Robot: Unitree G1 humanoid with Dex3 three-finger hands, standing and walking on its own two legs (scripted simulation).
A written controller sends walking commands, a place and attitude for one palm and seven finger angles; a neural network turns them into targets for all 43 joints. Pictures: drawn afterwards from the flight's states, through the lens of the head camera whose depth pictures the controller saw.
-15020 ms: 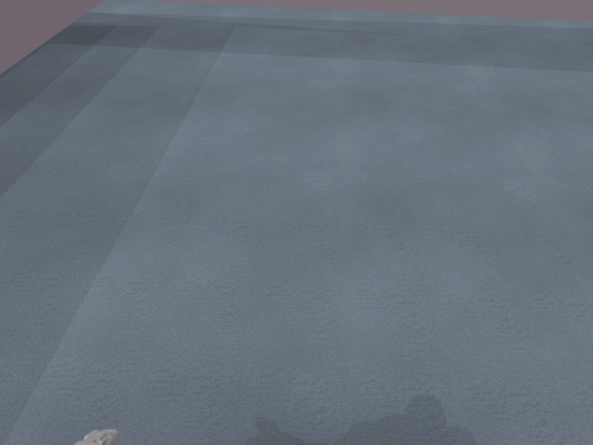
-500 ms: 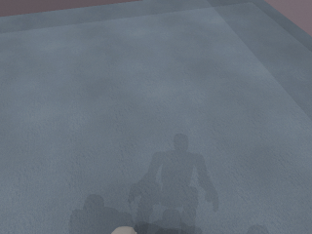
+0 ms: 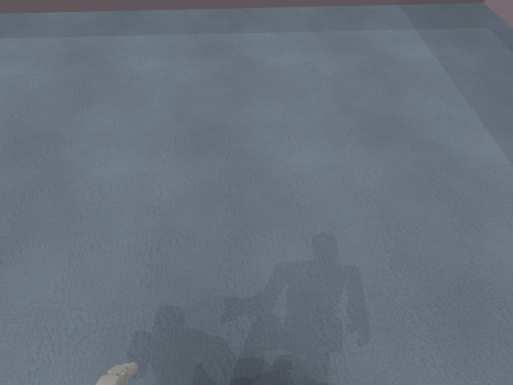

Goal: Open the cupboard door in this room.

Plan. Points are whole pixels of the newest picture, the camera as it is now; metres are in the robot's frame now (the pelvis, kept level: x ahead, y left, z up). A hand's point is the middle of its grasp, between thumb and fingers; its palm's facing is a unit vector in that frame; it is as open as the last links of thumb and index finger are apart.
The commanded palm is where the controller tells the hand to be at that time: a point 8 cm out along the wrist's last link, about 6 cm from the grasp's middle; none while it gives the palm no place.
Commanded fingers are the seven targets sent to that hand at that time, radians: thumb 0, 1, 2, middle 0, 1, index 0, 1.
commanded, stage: turn or walk to find it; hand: left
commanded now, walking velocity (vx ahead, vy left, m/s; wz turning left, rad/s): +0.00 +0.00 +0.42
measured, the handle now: out of the picture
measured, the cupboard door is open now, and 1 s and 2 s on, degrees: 0 0 0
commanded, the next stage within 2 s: none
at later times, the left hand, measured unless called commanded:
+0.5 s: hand out of the picture -0.05 +0.21 -0.18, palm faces +0.28 -0.93 -0.24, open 7.4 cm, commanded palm none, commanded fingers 0.00 0.90 0.90 -0.20 -0.30 -0.20 -0.30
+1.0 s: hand out of the picture -0.02 +0.17 -0.14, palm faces +0.43 -0.86 -0.28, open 7.4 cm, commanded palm none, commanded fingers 0.00 0.90 0.90 -0.20 -0.30 -0.20 -0.30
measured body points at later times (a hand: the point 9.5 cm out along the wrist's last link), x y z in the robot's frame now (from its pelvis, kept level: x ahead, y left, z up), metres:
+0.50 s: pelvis -0.02 +0.00 -0.01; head +0.02 +0.03 +0.44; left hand -0.06 +0.26 -0.16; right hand +0.13 -0.22 -0.15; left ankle -0.05 +0.11 -0.74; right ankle +0.00 -0.12 -0.73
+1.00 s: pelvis -0.02 -0.04 +0.00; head +0.01 -0.06 +0.45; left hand -0.05 +0.22 -0.12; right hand +0.13 -0.25 -0.16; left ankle -0.09 +0.09 -0.66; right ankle +0.02 -0.13 -0.73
